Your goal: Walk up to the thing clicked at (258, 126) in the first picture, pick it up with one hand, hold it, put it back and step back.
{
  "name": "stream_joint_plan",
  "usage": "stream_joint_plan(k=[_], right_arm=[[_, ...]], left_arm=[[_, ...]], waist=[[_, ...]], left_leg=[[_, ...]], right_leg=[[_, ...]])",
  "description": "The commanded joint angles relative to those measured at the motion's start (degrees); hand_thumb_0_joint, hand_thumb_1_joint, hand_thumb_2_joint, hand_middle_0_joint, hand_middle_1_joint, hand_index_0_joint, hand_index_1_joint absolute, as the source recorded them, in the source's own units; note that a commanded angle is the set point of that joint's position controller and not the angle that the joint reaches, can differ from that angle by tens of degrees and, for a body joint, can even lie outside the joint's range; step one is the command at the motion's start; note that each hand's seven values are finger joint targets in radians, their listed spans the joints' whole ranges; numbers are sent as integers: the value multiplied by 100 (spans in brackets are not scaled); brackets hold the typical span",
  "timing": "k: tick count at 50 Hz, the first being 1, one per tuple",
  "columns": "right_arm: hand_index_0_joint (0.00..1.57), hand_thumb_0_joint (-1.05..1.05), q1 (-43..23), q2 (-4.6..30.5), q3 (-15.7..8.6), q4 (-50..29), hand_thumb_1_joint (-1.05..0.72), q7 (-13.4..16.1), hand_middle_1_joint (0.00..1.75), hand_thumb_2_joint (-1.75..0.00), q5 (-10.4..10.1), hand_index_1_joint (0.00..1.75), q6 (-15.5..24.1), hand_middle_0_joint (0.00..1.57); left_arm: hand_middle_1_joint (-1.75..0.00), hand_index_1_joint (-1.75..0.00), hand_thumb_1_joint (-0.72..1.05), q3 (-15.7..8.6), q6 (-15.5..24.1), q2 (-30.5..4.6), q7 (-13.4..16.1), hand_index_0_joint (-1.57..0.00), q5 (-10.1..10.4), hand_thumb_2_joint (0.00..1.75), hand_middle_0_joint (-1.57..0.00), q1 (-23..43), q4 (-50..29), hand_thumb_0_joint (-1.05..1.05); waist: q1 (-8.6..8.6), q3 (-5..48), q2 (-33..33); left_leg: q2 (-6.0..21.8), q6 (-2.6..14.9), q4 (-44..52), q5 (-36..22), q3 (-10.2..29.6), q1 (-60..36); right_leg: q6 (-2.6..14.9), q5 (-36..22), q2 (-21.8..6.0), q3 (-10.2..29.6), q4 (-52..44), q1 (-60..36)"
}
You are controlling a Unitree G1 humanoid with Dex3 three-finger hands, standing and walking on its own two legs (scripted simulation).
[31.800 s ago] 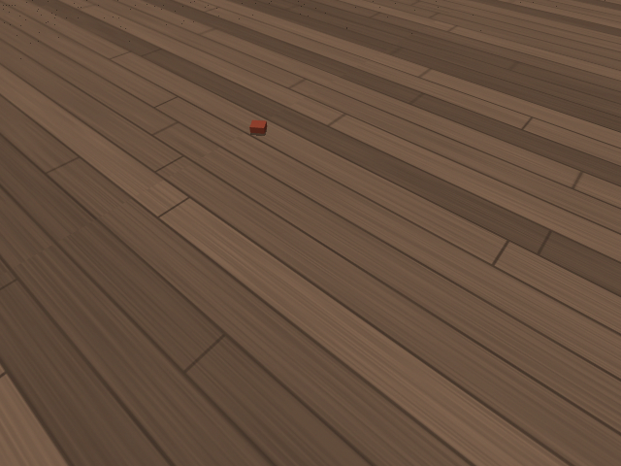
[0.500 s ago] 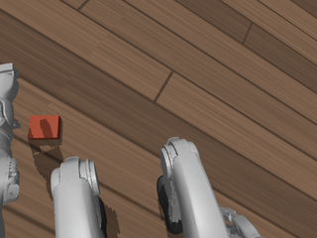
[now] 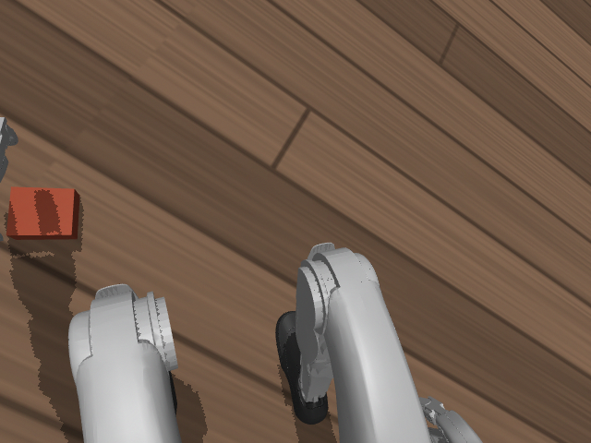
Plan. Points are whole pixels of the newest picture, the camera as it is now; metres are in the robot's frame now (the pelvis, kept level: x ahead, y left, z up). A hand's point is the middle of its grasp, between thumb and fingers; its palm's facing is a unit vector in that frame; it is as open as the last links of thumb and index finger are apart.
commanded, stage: home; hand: left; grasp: from above
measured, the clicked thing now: (45, 214) +0.47 +0.28 -0.30
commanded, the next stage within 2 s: none
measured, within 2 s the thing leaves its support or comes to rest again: neither
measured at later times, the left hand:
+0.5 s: hand out of the picture +0.37 +0.29 +0.00, palm faces -0.33 -0.48 -0.81, open 8.6 cm
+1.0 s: hand out of the picture +0.25 +0.23 +0.21, palm faces +0.08 -0.93 -0.36, open 7.4 cm
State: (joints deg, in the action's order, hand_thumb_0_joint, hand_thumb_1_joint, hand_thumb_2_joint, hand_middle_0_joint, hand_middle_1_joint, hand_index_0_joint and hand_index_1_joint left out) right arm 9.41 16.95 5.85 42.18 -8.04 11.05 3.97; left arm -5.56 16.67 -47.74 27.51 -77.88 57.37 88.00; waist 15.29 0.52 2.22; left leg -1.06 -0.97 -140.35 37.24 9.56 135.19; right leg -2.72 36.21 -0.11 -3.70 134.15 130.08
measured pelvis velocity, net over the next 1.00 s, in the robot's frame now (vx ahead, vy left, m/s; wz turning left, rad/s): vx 0.04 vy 0.00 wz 0.13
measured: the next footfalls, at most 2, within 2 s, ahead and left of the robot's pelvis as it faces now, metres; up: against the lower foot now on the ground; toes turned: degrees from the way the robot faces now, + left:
none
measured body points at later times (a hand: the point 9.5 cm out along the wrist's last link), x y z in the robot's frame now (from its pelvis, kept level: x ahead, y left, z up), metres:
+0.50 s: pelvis +0.01 +0.00 +0.12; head +0.20 +0.05 +0.53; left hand +0.39 +0.32 +0.05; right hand +0.14 -0.26 +0.00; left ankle +0.08 +0.13 -0.28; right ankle +0.11 -0.13 -0.28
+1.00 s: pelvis +0.04 +0.00 +0.30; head +0.12 +0.03 +0.74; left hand +0.24 +0.28 +0.24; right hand +0.26 -0.20 +0.22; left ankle +0.08 +0.13 -0.28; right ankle +0.11 -0.13 -0.28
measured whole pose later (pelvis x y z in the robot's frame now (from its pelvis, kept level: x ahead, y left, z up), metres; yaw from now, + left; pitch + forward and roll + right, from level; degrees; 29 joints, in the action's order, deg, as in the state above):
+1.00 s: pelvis +0.04 +0.00 +0.30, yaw +7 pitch +21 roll -4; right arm 8.5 11.7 2.8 30.8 4.9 -2.1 6.2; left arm -1.1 -19.5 -17.1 5.0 -3.9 -8.9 8.7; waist 3.0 10.6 -2.0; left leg 1.4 -0.8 -83.9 33.0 4.8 72.0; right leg -1.7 31.7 -1.3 -3.2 79.8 69.0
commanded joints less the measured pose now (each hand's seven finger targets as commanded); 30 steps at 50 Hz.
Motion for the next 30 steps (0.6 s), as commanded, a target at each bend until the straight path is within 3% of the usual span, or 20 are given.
stream_joint_plan(k=[1,2,3,4,5,7,9,10,12,13,15,16,18,19,20,21,24,27,30], right_arm=[[20,0,1075,1556,-636,-103,-88,-14,30,-89,-91,30,80,20],[20,0,1090,1575,-712,-126,-88,-34,30,-89,-141,30,73,20],[20,0,1143,1564,-751,-148,-89,-50,30,-89,-197,30,60,20],[20,0,1178,1554,-770,-148,-88,-64,30,-89,-243,30,31,20],[20,0,1259,1483,-797,-90,-88,-98,30,-89,-268,30,28,20],[20,0,1338,1459,-827,-128,-89,-116,30,-90,-360,30,-7,20],[20,0,1360,1399,-906,-195,-89,-144,30,-90,-471,30,-33,20],[20,0,1371,1395,-966,-261,-89,-152,30,-90,-540,30,-66,20],[20,0,1338,1323,-1047,-399,-89,-153,30,-90,-696,30,-154,20],[20,0,1291,1323,-1096,-489,-90,-134,30,-90,-777,30,-203,20],[20,0,1157,1233,-1118,-634,-90,-82,30,-90,-890,30,-277,20],[20,0,1091,1214,-1134,-675,-90,-37,30,-90,-937,30,-304,20],[20,0,903,1119,-1137,-784,-90,58,30,-90,-981,30,-325,20],[20,0,858,1093,-1149,-836,-90,107,30,-90,-1013,30,-331,20],[20,0,779,1095,-1157,-871,-90,157,30,-90,-1032,30,-341,20],[20,0,665,1000,-1148,-924,-90,190,30,-90,-1048,30,-330,20],[20,0,479,940,-1162,-1036,-90,330,30,-90,-1104,30,-281,20],[20,0,249,891,-1148,-1192,-90,475,30,-90,-1154,30,-220,20],[20,0,30,816,-1119,-1303,-90,613,30,-90,-1196,30,-111,20]], left_arm=[[-85,-84,-36,-384,-404,-1469,430,-22,279,93,-20,1891,-1422,0],[-77,-76,-28,-395,-516,-1452,369,-23,357,97,-26,1848,-1574,0],[-85,-84,-35,-395,-646,-1402,279,-19,443,89,-18,1826,-1573,0],[-77,-76,-27,-357,-749,-1364,184,-22,496,90,-24,1864,-1630,0],[-69,-68,-19,-185,-848,-1021,46,-22,596,92,-24,1674,-1380,0],[-59,-61,-5,-317,-980,-1133,-166,-21,849,89,-23,1467,-1644,0],[-52,-54,10,-295,-1132,-914,-481,-21,1189,87,-22,920,-1875,0],[-49,-50,18,-305,-1166,-837,-648,-20,1372,86,-22,828,-2220,0],[-43,-44,34,-184,-1260,-466,-1023,-20,1803,84,-21,375,-2912,0],[-38,-38,40,-255,-1314,-461,-1195,-19,2032,80,-20,113,-3370,0],[-32,-32,56,-162,-1420,-101,-1546,-18,2500,80,-19,-541,-3929,0],[-28,-28,64,-239,-1466,-16,-1695,-18,2746,79,-18,-836,-4122,0],[-29,-29,80,-52,-1525,312,-1985,-20,3199,88,-20,-1252,-4741,0],[-30,-30,88,-129,-1548,305,-2081,-20,3422,90,-20,-1346,-5185,0],[-30,-30,90,-280,-1592,223,-2136,-20,3610,90,-20,-1581,-5342,0],[-30,-30,90,-55,-1605,515,-2221,-20,3792,90,-20,-1765,-5683,0],[-30,-30,90,-112,-1669,745,-2322,-20,4317,90,-20,-2243,-6285,0],[-30,-30,90,-117,-1764,866,-2313,-20,4646,90,-20,-2574,-6831,0],[-30,-30,90,19,-1974,1308,-2329,-20,5143,90,-20,-3176,-7166,0]], waist=[[-153,4722,-3139],[-171,4923,-3161],[-155,4935,-3044],[-160,4928,-3019],[-115,4742,-2809],[-280,4809,-2508],[-491,4898,-2343],[-478,5104,-2203],[-598,5285,-2085],[-694,5330,-1998],[-706,5101,-1632],[-725,4900,-1388],[-752,4617,-1224],[-807,4618,-1136],[-901,4545,-1020],[-876,4503,-1030],[-963,4229,-993],[-1059,4103,-1166],[-1051,3791,-1059]], left_leg=[[2,68,1892,-887,-656,-3977],[14,68,1915,-1022,-670,-4063],[13,76,1948,-1086,-658,-4090],[9,91,1991,-1124,-668,-4010],[10,132,1952,-1076,-693,-3907],[-21,202,2055,-994,-730,-3671],[-28,204,2281,-1087,-729,-3883],[-38,228,2351,-1081,-712,-3924],[-32,225,2626,-1199,-666,-4178],[-29,225,2791,-1189,-631,-4293],[-11,248,2999,-1186,-598,-4229],[-15,261,3105,-1068,-538,-4179],[7,273,3310,-943,-566,-4182],[5,292,3405,-877,-574,-4218],[24,286,3484,-838,-565,-4324],[28,297,3584,-838,-636,-4343],[74,272,4004,-625,-571,-4731],[136,237,4558,-246,-474,-5268],[149,222,5033,101,-443,-5621]], right_leg=[[551,-1017,122,-611,-1104,-1514],[552,-1133,114,-608,-1122,-1581],[556,-1208,102,-577,-1145,-1588],[556,-1247,98,-554,-1196,-1657],[546,-1243,122,-538,-1308,-1675],[528,-1167,129,-481,-1523,-1960],[524,-1204,109,-427,-1684,-2251],[510,-1213,112,-420,-1788,-2459],[499,-1330,111,-379,-1985,-2826],[486,-1325,104,-359,-2129,-2968],[451,-1358,125,-331,-2386,-3243],[443,-1282,115,-304,-2513,-3245],[441,-1191,128,-238,-2800,-3449],[432,-1152,112,-197,-2950,-3629],[444,-1090,104,-161,-3057,-3709],[430,-1104,108,-122,-3204,-3911],[440,-883,61,-65,-3563,-4032],[439,-555,54,-49,-3915,-4214],[431,-280,59,10,-4361,-4496]])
